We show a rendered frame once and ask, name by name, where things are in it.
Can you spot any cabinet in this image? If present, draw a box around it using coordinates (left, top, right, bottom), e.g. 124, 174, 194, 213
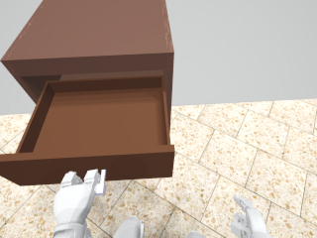
0, 0, 174, 133

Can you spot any handle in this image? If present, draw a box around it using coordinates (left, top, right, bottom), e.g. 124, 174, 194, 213
69, 170, 106, 196

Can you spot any robot left shin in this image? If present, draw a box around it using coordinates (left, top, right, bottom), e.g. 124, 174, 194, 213
128, 215, 139, 220

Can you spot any robot right hand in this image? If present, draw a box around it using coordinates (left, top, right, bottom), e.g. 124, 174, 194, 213
230, 194, 268, 238

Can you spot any robot left hand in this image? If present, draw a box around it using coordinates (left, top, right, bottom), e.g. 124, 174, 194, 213
53, 169, 101, 238

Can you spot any drawer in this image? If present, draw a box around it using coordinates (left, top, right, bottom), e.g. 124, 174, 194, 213
0, 75, 175, 186

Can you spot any robot left thigh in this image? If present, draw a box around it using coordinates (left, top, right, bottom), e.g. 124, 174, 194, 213
113, 219, 145, 238

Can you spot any robot left forearm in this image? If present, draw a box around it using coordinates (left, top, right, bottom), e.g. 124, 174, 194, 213
52, 223, 85, 238

